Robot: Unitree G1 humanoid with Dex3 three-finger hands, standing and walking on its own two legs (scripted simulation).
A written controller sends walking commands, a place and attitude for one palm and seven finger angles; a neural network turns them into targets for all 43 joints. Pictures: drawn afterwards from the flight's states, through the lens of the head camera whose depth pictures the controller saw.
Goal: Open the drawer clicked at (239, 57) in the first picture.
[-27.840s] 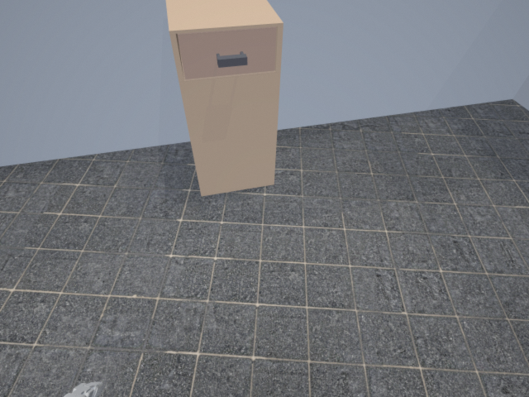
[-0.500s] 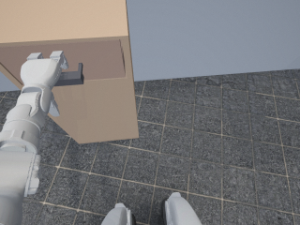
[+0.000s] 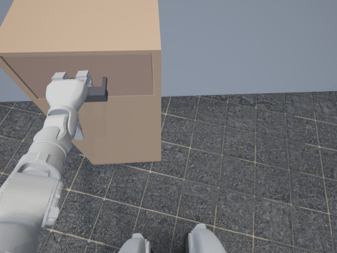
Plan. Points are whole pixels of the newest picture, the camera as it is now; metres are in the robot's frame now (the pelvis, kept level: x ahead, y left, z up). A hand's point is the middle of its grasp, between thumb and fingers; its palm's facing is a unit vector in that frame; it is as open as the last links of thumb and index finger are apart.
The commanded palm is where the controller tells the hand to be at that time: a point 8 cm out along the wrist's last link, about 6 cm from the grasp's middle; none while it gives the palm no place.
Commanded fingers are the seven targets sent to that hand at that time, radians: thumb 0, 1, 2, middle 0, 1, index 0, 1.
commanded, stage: lower the fingers behind the handle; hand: left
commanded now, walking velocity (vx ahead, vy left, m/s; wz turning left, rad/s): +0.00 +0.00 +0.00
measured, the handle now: (87, 87) +0.53 +0.20 +0.02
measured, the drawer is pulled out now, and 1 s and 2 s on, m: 0.00 0.00 0.10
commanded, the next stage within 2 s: close the thumb around the handle in 0.20 s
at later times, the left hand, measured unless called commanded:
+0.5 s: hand (77, 106) +0.48 +0.23 +0.00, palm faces -0.07 -0.03 -1.00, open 12.7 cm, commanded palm +0.46 +0.21 +0.05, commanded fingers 0.00 0.12 0.56 -0.34 -1.27 -0.34 -1.27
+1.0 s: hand (77, 107) +0.48 +0.23 -0.01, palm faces -0.07 -0.02 -1.00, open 6.1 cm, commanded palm +0.47 +0.22 +0.05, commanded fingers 0.00 0.90 0.90 -0.40 -1.35 -0.40 -1.35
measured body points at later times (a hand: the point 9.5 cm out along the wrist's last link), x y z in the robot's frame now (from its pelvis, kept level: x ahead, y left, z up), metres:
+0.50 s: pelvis +0.02 -0.01 +0.01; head +0.14 -0.02 +0.44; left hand +0.48 +0.23 +0.05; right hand +0.04 -0.28 -0.13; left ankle -0.01 +0.09 -0.68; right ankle +0.04 -0.13 -0.68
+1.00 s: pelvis +0.02 -0.01 +0.00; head +0.14 -0.02 +0.44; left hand +0.48 +0.23 +0.05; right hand +0.04 -0.28 -0.13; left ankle -0.01 +0.09 -0.68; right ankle +0.04 -0.13 -0.68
